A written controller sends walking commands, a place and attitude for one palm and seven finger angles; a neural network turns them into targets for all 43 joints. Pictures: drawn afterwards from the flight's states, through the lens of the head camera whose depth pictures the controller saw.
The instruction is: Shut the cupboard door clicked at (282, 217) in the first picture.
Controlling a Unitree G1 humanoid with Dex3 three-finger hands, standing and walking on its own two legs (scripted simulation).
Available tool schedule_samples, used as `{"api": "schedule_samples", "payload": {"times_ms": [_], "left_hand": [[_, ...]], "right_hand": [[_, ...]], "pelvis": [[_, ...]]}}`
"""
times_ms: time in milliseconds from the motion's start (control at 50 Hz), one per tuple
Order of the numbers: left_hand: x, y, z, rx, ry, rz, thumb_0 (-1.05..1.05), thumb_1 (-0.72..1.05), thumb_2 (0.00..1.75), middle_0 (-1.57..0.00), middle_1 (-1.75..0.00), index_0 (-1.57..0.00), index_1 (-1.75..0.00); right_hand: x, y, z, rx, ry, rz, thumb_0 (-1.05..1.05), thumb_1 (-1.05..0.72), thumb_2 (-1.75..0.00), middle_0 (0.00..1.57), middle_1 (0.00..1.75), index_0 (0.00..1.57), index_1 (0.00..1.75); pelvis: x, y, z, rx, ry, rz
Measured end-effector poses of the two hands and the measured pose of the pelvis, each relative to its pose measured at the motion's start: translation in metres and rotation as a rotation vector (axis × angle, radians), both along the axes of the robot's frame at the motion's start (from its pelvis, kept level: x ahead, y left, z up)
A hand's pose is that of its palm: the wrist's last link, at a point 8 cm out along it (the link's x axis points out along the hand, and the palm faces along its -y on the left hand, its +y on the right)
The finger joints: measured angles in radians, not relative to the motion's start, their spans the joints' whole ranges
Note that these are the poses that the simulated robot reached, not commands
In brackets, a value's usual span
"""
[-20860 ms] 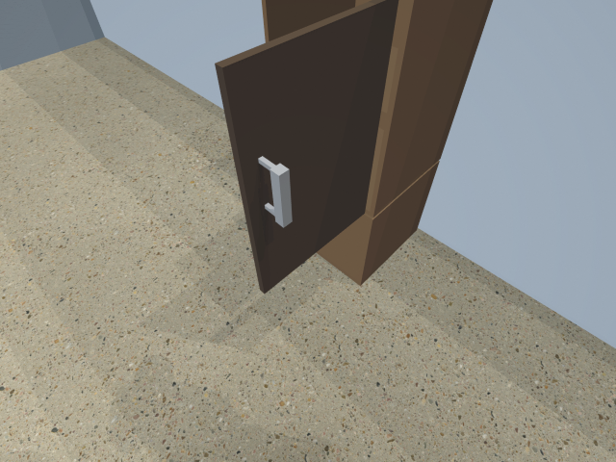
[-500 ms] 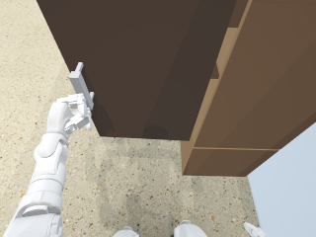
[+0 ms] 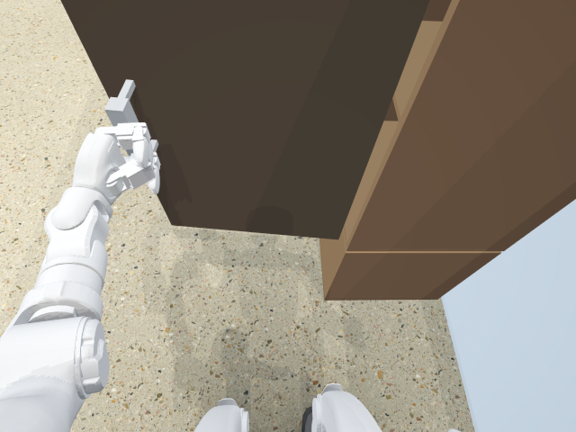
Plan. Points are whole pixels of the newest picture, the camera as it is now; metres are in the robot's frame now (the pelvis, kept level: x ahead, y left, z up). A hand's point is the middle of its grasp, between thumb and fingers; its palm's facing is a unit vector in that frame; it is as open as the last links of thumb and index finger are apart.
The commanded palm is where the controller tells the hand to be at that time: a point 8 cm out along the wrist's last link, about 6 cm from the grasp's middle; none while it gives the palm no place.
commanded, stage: push the door shut along its arc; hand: left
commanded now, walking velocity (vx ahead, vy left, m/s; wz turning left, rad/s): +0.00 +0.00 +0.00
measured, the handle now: (138, 129) +0.53 +0.21 +0.07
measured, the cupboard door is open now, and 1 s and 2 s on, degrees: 85 72 60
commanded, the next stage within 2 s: pull the fist back off the door in 1.38 s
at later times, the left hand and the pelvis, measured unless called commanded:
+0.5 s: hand (179, 136) +0.52 +0.14 +0.07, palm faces -0.31 -0.95 -0.03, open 3.1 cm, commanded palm +0.52 +0.18 +0.07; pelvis +0.00 +0.01 -0.01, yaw -1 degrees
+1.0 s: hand (208, 112) +0.56 +0.11 +0.08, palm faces -0.39 -0.92 -0.02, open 2.9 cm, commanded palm +0.58 +0.14 +0.07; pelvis +0.01 +0.00 -0.02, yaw -2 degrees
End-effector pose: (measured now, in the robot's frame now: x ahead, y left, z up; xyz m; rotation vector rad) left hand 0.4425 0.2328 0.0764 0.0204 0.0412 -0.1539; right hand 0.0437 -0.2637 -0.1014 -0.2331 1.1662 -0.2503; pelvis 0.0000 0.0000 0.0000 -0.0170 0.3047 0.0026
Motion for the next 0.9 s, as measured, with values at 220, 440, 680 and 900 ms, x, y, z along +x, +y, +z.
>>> {"api": "schedule_samples", "payload": {"times_ms": [220, 440, 680, 900], "left_hand": [[0.031, -0.013, -0.004, 0.003, 0.015, -0.07, 0.02, 0.9, 0.9, -1.3, -1.5, -1.32, -1.5], [0.061, -0.022, -0.003, 0.015, 0.031, -0.116, 0.02, 0.9, 0.9, -1.3, -1.5, -1.29, -1.5], [0.094, -0.058, -0.001, 0.001, 0.044, -0.207, 0.02, 0.9, 0.9, -1.3, -1.5, -1.29, -1.5], [0.117, -0.069, 0.001, 0.009, 0.046, -0.228, 0.0, 0.87, 0.9, -1.3, -1.5, -1.29, -1.5]], "right_hand": [[-0.03, 0.0, -0.003, -0.025, 0.078, -0.04, 0.01, -0.9, -0.9, 0.21, 0.3, 0.2, 0.3], [-0.05, 0.006, -0.005, -0.027, 0.13, -0.069, 0.01, -0.9, -0.9, 0.21, 0.3, 0.2, 0.3], [-0.064, 0.011, -0.007, -0.027, 0.169, -0.111, 0.0, -0.9, -0.9, 0.21, 0.3, 0.2, 0.3], [-0.077, 0.012, -0.009, -0.02, 0.206, -0.155, 0.0, -0.9, -0.9, 0.21, 0.3, 0.2, 0.3]], "pelvis": [[-0.003, 0.004, -0.008, -0.012, 0.039, -0.003], [-0.003, 0.008, -0.013, -0.021, 0.072, -0.008], [0.002, 0.009, -0.018, -0.026, 0.109, -0.022], [0.007, 0.005, -0.022, -0.021, 0.132, -0.041]]}}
